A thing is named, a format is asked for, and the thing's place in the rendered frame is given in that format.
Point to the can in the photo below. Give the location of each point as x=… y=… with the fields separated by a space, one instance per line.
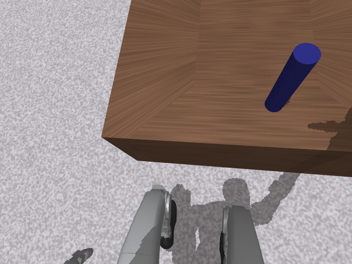
x=303 y=58

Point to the left robot hand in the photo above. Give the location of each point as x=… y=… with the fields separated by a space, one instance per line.
x=79 y=257

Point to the left robot foot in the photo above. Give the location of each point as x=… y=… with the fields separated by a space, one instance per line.
x=167 y=243

